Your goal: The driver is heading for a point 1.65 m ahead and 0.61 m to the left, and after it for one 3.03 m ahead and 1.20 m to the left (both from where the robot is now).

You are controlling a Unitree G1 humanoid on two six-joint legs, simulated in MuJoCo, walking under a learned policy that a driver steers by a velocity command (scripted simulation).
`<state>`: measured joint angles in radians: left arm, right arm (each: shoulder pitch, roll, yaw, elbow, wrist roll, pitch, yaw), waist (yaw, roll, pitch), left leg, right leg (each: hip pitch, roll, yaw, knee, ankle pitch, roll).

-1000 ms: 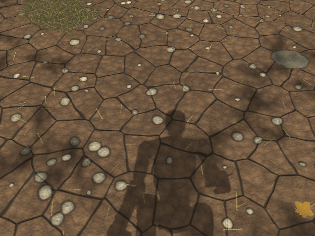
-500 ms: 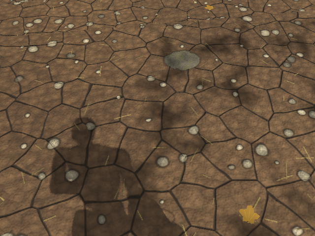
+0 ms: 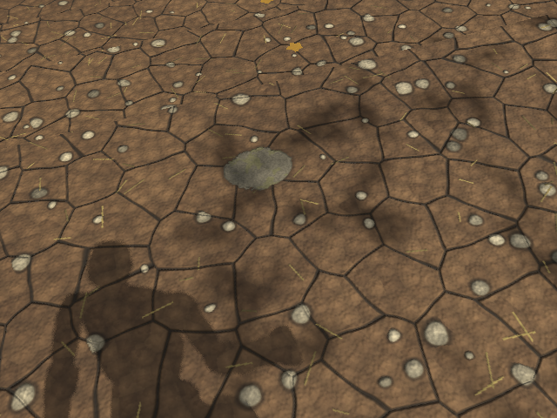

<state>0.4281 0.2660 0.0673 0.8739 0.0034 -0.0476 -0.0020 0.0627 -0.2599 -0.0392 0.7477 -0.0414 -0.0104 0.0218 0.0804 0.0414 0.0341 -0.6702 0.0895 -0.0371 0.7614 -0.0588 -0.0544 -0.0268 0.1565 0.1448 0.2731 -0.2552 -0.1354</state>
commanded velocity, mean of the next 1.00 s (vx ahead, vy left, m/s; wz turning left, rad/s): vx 0.50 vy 0.00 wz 0.25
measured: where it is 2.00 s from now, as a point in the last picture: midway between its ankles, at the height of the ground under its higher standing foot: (237, 269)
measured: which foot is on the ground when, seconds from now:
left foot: up 0.00-0.14, down 0.16-0.66, up 0.68-1.00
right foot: down 0.00-0.16, up 0.18-0.62, down 0.64-1.00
